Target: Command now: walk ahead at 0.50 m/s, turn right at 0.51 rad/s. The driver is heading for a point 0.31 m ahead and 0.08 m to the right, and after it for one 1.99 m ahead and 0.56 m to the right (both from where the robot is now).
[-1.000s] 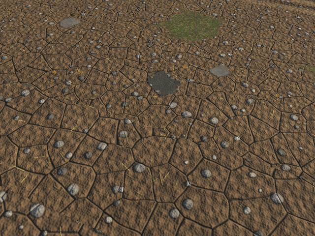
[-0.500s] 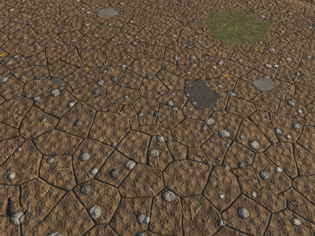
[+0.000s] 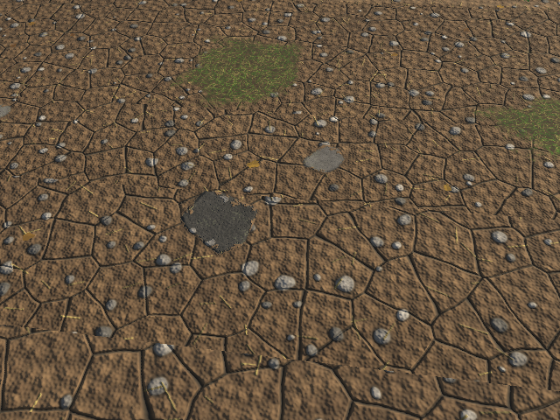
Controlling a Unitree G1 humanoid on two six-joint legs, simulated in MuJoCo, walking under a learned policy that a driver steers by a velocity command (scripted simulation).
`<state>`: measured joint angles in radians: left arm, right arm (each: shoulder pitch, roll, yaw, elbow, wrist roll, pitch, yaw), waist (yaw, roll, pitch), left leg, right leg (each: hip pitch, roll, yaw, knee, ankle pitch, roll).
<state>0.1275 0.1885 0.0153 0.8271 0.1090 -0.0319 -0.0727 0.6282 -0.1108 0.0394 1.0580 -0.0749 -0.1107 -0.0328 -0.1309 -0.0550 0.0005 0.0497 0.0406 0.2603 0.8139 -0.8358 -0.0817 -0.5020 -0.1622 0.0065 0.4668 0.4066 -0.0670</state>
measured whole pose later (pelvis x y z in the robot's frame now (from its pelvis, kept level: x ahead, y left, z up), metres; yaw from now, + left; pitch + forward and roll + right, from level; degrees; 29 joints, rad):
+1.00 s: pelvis +0.44 -0.11 -0.08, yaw -33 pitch +2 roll +1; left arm 0.20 0.30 0.08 0.68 0.04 -0.13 -0.04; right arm 0.16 -0.30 -0.06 0.73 -0.05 -0.09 0.00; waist -0.03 -0.01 0.03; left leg -0.31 0.10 0.10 0.75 -0.56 -0.06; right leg -0.28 0.01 -0.04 0.43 -0.19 -0.07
